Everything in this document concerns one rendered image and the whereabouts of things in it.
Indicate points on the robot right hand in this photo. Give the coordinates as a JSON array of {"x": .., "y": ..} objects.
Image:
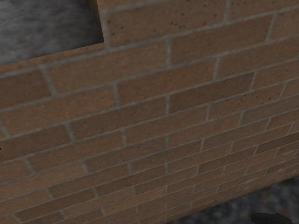
[{"x": 265, "y": 218}]

